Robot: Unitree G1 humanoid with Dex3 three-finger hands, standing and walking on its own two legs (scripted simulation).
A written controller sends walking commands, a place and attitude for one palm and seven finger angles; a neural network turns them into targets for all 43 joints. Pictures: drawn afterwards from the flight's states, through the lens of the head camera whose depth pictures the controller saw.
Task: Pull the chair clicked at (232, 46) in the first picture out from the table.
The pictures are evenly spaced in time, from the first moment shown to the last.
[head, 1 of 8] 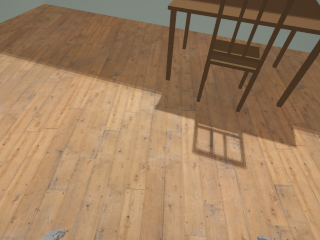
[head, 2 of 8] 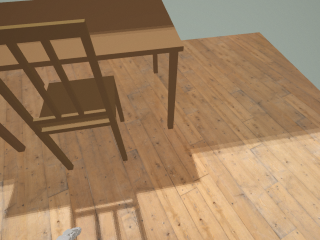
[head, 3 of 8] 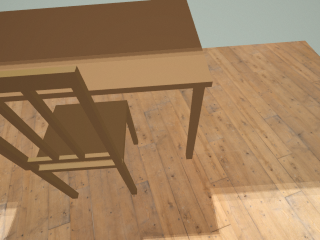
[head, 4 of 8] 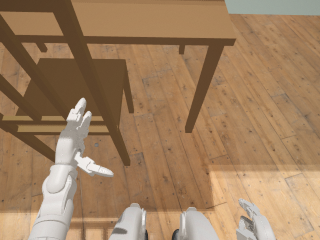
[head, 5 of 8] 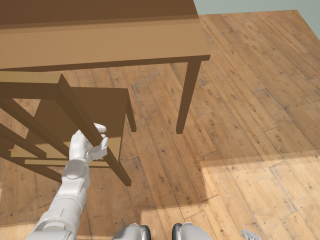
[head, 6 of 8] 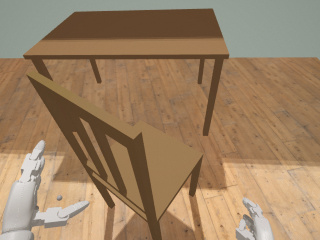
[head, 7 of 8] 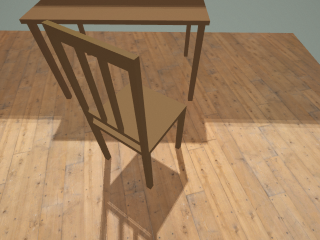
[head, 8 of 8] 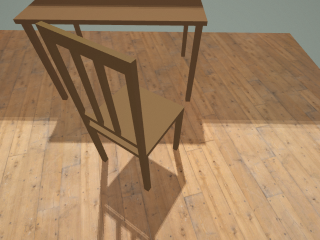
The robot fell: no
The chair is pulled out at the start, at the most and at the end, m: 0.00 0.52 0.52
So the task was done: yes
